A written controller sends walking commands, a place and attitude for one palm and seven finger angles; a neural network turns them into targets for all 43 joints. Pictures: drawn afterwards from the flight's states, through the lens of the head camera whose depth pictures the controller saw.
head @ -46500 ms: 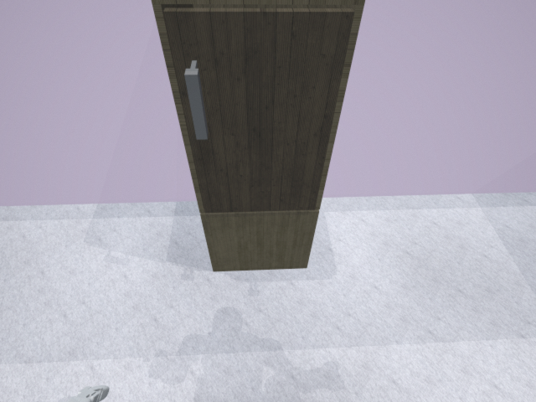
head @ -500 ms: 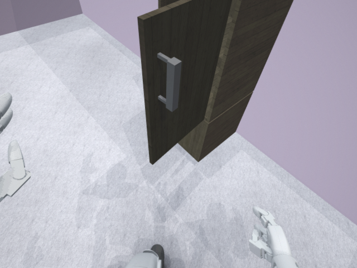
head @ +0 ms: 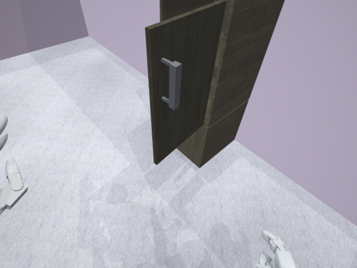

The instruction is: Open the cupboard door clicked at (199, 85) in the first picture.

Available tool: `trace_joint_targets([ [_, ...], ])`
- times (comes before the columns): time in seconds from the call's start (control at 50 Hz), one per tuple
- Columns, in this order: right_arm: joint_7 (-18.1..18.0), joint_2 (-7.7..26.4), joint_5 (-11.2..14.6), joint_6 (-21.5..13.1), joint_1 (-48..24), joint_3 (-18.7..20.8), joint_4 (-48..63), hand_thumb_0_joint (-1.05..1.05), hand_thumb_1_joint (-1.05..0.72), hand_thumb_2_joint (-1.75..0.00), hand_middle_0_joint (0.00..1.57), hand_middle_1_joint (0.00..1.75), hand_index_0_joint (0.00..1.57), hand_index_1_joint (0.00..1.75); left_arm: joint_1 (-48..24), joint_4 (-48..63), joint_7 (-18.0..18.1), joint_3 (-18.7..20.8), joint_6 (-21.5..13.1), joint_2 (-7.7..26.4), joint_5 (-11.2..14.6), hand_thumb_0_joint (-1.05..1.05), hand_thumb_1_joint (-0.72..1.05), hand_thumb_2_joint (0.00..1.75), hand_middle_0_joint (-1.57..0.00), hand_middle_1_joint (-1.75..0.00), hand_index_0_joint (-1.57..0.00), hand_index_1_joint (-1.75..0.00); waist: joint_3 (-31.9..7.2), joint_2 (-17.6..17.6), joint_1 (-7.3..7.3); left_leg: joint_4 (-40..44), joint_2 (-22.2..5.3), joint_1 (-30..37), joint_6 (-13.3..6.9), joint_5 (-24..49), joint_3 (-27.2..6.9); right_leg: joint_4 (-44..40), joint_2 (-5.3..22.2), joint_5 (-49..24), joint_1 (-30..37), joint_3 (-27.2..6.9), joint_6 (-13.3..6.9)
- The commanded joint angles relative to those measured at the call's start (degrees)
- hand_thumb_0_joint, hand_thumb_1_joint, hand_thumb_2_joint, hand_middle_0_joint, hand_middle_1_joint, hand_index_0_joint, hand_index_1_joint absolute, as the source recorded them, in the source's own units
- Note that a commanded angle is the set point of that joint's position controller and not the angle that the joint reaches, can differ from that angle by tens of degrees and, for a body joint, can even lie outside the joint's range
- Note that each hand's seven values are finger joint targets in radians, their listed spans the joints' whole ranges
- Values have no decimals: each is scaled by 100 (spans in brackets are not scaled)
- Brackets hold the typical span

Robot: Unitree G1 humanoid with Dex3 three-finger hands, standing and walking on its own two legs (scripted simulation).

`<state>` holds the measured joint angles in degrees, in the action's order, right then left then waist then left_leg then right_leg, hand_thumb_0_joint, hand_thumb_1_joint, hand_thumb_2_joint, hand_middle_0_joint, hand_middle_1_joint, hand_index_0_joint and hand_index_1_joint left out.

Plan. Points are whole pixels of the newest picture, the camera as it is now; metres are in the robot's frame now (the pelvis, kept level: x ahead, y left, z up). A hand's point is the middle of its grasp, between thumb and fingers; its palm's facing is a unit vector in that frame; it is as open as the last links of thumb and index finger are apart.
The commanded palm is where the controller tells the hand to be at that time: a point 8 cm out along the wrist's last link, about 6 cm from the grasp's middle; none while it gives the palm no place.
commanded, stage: stop stepping back and stand still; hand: left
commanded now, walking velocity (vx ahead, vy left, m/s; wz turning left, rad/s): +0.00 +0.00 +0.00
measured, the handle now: (169, 84) +0.62 +0.06 +0.09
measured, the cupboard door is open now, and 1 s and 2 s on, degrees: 96 96 96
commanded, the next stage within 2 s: let the arm hang, fingers relaxed in 0.42 s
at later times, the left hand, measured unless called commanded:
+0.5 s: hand (9, 208) +0.17 +0.26 +0.16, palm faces +0.41 -0.79 -0.46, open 7.4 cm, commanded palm none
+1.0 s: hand out of the picture -0.06 +0.17 -0.17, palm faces +0.06 -0.99 -0.15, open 7.4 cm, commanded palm none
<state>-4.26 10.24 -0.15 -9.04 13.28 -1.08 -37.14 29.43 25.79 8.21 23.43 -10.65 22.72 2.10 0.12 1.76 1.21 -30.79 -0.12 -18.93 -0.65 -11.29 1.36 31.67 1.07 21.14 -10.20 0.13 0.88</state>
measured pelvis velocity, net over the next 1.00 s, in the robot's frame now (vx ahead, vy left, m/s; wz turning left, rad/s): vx -0.02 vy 0.00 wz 0.06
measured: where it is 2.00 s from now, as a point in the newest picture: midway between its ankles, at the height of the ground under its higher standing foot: outside the picture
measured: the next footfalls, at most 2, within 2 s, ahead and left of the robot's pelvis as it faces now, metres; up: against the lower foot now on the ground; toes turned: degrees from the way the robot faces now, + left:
none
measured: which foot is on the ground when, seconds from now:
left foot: down 0.00-1.00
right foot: down 0.00-1.00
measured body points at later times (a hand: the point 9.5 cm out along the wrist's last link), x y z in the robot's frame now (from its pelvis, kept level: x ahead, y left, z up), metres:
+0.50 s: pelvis -0.02 +0.00 +0.01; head -0.02 +0.01 +0.46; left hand +0.14 +0.30 +0.19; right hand +0.14 -0.22 -0.07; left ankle +0.06 +0.11 -0.73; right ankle -0.04 -0.13 -0.73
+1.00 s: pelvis -0.02 +0.00 +0.01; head +0.01 +0.02 +0.45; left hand -0.07 +0.23 -0.16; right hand -0.01 -0.27 -0.13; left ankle +0.06 +0.11 -0.73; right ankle -0.04 -0.13 -0.73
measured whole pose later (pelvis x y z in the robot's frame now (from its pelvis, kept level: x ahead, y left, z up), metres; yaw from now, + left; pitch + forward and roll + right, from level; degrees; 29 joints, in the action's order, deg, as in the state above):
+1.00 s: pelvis -0.02 +0.00 +0.01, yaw +3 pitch -2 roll -1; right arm -0.6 14.5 -1.1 2.1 14.7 0.4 -63.0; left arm 17.9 -64.1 -0.6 -0.4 1.2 11.1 -0.4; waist 5.7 1.1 -0.2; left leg -26.7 0.3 -18.2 -0.4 -6.9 -2.4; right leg 26.0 0.3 16.8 -7.6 3.2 0.2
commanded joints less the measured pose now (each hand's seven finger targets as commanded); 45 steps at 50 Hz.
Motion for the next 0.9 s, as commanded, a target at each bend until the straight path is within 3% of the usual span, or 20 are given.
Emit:
trace_joint_targets([
  [0.0,-15,772,2,-347,-555,254,953,0,-90,-90,20,30,20,30,411,1453,122,889,-497,1117,26,0,90,90,-20,-30,-20,-30,-472,-698,-118,1057,-475,74,-45,-572,-527,-963,39,-585,185,-3,-173],
  [0.08,-46,739,-4,-191,-540,291,880,0,-90,-90,20,30,20,30,386,947,88,858,-450,1056,119,0,90,90,-20,-30,-20,-30,-265,-70,-25,97,-177,705,103,-435,-187,-1715,523,12,-937,-631,-436],
  [0.14,-109,763,9,-158,-550,271,793,0,-90,-90,20,30,20,30,-127,731,68,601,-407,935,86,0,90,90,-20,-30,-20,-30,-73,-20,12,65,-240,947,73,-342,-296,-1692,465,138,-1305,-502,-371],
  [0.22,-176,812,18,-247,-663,234,823,0,-90,-90,20,30,20,30,-679,808,39,414,-400,918,-7,0,90,90,-20,-30,-20,-30,123,-667,-23,1115,-491,711,-4,-879,-687,-1292,1,198,-931,-40,-99],
  [0.28,-199,837,4,-355,-684,217,874,0,-90,-90,20,30,20,30,-774,1216,77,460,-460,998,-92,0,90,90,-20,-30,-20,-30,-69,-1198,-104,1992,-631,271,-74,-1809,-1096,-821,-213,-7,-201,150,-29],
  [0.32,-174,806,-3,-394,-629,215,936,0,-90,-90,20,30,20,30,-486,1314,116,477,-472,927,-129,0,90,90,-20,-30,-20,-30,-227,-1324,-163,2162,-668,151,-103,-1909,-1063,-654,-248,-193,139,199,-40],
  [0.36,-139,778,-10,-398,-595,225,963,0,-90,-90,20,30,20,30,-202,1294,138,555,-466,951,-122,0,90,90,-20,-30,-20,-30,-321,-1068,-180,1937,-554,180,-66,-1598,-843,-912,-186,-309,230,154,-80],
  [0.4,-111,755,-17,-386,-580,250,970,0,-90,-90,20,30,20,30,81,1171,124,596,-460,941,-67,0,90,90,-20,-30,-20,-30,-376,-522,-162,1415,-331,379,41,-924,-514,-1368,-34,-318,118,26,-144],
  [0.48,-99,792,-3,-315,-608,313,858,0,-90,-90,20,30,20,30,110,986,101,657,-448,988,13,0,90,90,-20,-30,-20,-30,-384,-337,-91,613,-251,909,88,-22,-294,-1660,247,-667,-505,-255,-233],
  [0.5,434,1931,18,-308,-731,588,-631,0,-90,-90,20,30,20,30,-435,-3430,-721,-1628,512,74,-482,0,90,90,-20,-30,-20,-30,-188,-590,140,-290,-558,185,-82,1617,-642,-529,581,-1929,-793,-54,-362],
  [0.52,437,1636,77,96,-358,636,-595,0,-90,-90,20,30,20,30,-492,-3543,-814,-1561,893,83,-412,0,90,90,-20,-30,-20,-30,-579,-536,40,-184,-589,532,-25,1825,-588,-483,499,-1632,-744,-187,-318],
  [0.56,413,1733,-8,389,-451,514,-500,0,-90,-90,20,30,20,30,-805,-3921,-843,-1642,995,143,-420,0,90,90,-20,-30,-20,-30,-426,-106,-62,132,-772,10,-289,1156,-1058,-196,218,-545,-736,-15,-292],
  [0.58,405,1733,-51,468,-522,487,-499,0,-90,-90,20,30,20,30,-924,-4246,-842,-1668,996,236,-438,0,90,90,-20,-30,-20,-30,-372,445,-120,215,-760,-103,-330,1027,-1177,-215,192,-530,-576,-79,-327],
  [0.64,437,1734,-104,663,-669,456,-741,0,-90,-90,20,30,20,30,-1498,-5335,-832,-1758,991,513,-422,0,90,90,-20,-30,-20,-30,-177,933,-68,-6,-388,80,-224,470,-884,-747,606,-436,-768,-427,-577],
  [0.66,437,1689,-118,738,-669,438,-860,0,-90,-90,20,30,20,30,-1710,-5694,-812,-1814,1007,553,-406,0,90,90,-20,-30,-20,-30,-53,852,-21,-168,-264,249,-155,389,-720,-935,750,-357,-950,-525,-663],
  [0.7,441,1489,-147,868,-558,385,-1079,0,-90,-90,20,30,20,30,-2011,-6324,-765,-1957,1060,514,-375,0,90,90,-20,-30,-20,-30,141,232,71,-291,-195,551,-61,143,-515,-1107,879,-47,-1243,-574,-761],
  [0.76,417,1475,-154,910,-471,319,-1426,0,-90,-90,20,30,20,30,-1885,-7194,-762,-2072,1093,377,-321,0,90,90,-20,-30,-20,-30,240,-923,7,712,-466,364,-148,-23,-1070,-768,394,242,-809,-327,-518],
  [0.78,394,1567,-146,899,-503,317,-1482,0,-90,-90,20,30,20,30,-1675,-7452,-760,-2059,1088,408,-314,0,90,90,-20,-30,-20,-30,158,-1049,-128,982,-578,145,-222,-139,-1272,-698,290,53,-371,-237,-437],
  [0.82,356,1523,-127,879,-511,311,-1679,0,-90,-90,20,30,20,30,-1391,-7937,-767,-2053,1082,283,-287,0,90,90,-20,-30,-20,-30,-65,-1133,-213,1176,-574,132,-226,-355,-1298,-747,303,-173,65,-200,-413],
  [0.88,305,1459,-83,879,-358,331,-1949,0,-90,-90,20,30,20,30,-1254,-8374,-765,-2042,1031,179,-275,0,90,90,-20,-30,-20,-30,-85,-883,-169,1058,-509,521,-171,-71,-1088,-1066,385,-401,7,-224,-465],
])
